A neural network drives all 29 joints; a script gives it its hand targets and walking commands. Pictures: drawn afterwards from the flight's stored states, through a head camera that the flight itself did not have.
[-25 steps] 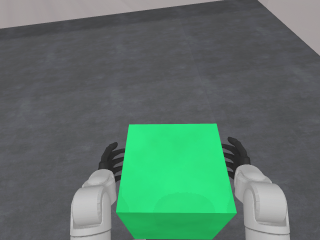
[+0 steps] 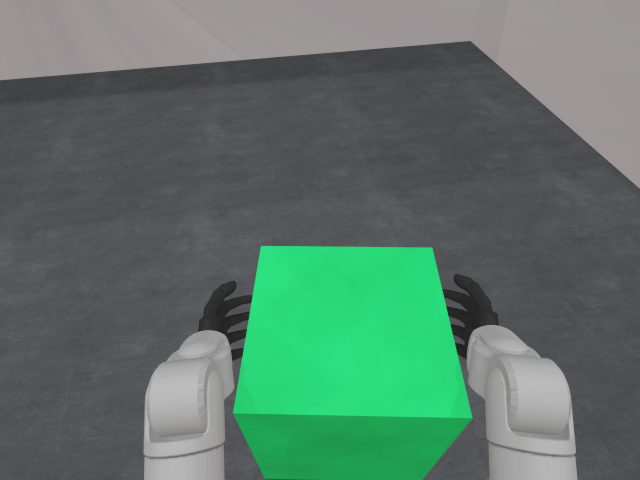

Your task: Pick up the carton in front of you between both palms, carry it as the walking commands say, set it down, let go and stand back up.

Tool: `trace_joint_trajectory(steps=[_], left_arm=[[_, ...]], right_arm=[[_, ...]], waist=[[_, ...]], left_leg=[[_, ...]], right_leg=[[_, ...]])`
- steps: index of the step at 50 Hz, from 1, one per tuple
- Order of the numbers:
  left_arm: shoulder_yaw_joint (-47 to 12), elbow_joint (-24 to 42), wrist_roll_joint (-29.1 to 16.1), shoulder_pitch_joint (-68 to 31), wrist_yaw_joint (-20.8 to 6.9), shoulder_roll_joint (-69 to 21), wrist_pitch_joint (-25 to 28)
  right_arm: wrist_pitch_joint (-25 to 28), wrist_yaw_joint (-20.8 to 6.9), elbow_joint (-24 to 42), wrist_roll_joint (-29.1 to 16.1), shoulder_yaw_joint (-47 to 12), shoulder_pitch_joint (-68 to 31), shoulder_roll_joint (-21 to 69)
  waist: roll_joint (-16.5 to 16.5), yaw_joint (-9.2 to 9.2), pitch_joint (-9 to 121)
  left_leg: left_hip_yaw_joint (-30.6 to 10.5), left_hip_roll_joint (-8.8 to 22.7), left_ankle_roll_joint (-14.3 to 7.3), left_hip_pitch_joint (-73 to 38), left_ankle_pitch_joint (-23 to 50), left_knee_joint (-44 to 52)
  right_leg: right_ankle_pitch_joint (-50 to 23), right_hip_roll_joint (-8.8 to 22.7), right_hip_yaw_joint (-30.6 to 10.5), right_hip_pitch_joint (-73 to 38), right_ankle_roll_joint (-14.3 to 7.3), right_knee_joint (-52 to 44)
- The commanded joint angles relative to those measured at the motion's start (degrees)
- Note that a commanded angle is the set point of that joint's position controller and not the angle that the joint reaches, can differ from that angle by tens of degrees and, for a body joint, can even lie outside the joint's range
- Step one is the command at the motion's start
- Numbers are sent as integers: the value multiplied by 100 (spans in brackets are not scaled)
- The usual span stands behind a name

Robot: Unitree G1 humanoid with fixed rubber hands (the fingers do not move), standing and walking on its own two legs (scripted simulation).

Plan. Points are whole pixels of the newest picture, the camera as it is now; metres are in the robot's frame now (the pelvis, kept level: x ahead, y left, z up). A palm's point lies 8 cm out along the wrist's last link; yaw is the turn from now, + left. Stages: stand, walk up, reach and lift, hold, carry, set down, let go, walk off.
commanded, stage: carry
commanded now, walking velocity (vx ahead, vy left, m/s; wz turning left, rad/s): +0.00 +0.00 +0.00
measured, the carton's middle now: (344, 369) +0.27 +0.00 +0.00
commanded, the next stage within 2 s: none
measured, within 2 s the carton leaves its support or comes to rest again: neither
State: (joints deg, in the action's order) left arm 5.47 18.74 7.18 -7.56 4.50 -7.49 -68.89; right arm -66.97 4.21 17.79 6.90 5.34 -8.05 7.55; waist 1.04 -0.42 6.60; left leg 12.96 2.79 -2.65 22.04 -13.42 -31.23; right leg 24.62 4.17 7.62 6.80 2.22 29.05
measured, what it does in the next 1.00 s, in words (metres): shifts its weight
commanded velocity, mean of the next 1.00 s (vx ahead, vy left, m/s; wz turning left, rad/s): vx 0.04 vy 0.00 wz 0.00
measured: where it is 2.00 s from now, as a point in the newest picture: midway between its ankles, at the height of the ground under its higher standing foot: (350, 479)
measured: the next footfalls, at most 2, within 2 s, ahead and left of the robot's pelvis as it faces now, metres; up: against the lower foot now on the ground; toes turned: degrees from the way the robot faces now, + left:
right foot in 1.60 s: +0.31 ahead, -0.15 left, +0.00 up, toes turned -4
left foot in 1.94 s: +0.39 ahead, +0.09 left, +0.00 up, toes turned -9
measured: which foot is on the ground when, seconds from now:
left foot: down 0.00-1.00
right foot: down 0.00-1.00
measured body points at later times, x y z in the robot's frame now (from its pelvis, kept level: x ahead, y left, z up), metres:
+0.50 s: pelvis -0.04 -0.01 +0.00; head -0.07 -0.01 +0.45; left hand +0.24 +0.14 +0.03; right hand +0.24 -0.17 +0.04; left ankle +0.03 +0.09 -0.73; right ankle -0.13 -0.11 -0.73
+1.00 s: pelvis -0.06 -0.02 +0.00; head -0.08 -0.01 +0.45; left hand +0.24 +0.13 +0.03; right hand +0.24 -0.17 +0.03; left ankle +0.03 +0.09 -0.73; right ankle -0.13 -0.11 -0.73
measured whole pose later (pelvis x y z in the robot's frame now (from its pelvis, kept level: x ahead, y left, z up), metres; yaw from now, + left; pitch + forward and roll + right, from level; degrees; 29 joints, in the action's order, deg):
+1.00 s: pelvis -0.06 -0.02 +0.00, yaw +0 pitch +1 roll +0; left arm 7.6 -7.9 13.1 -9.7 1.8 -7.7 -43.0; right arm -41.6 0.9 -8.2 13.2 9.1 -10.3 7.8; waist 0.6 0.1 4.9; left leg 12.2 5.1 -1.6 22.4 -8.5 -29.8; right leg 23.3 1.7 8.0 8.5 -0.9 30.6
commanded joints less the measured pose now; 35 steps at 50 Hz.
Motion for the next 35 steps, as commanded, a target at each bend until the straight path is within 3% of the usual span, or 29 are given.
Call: trace_joint_trajectory(steps=[1,6,13,23,29,35], left_arm=[[-4127,254,-2215,-2254,-1488,-5259,203],[-4091,23,-2014,-2286,-1505,-5089,590],[-3843,-323,-1687,-2244,-1454,-4714,1156],[-2859,-1567,-908,-2499,-1364,-4236,2234],[-2380,-2464,-562,-2989,-1418,-4519,3003],[-2584,-2593,-619,-3163,-1538,-5068,3278]], right_arm=[[60,-1435,72,-2143,-4160,-1971,5427],[423,-1473,-163,-1946,-4120,-2028,5276],[952,-1420,-524,-1596,-3827,-1990,4901],[2020,-1322,-1708,-778,-2788,-2137,4353],[2780,-1410,-2631,-444,-2266,-2675,4653],[3060,-1560,-2825,-496,-2441,-2826,5182]], waist=[[-4,36,1636],[107,27,1338],[18,43,1045],[-14,48,724],[-55,51,795],[-106,54,1084]], left_leg=[[-709,693,-93,-1551,3840,-218],[-613,634,0,-1223,2751,-228],[-671,703,36,-1262,2261,-3],[-743,713,74,-1163,1250,334],[-783,714,107,-1202,1039,425],[-797,732,104,-1303,1376,375]], right_leg=[[-3682,467,-245,-33,-1,-59],[-3944,617,-273,10,-113,-66],[-2717,549,-322,350,-231,-260],[-1501,507,-467,780,-365,-594],[-1153,458,-507,841,-422,-614],[-1318,418,-506,724,-411,-478]])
